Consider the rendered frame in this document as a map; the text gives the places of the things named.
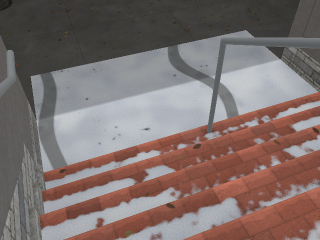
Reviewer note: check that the stairs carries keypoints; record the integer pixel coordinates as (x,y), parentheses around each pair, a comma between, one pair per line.
(256,176)

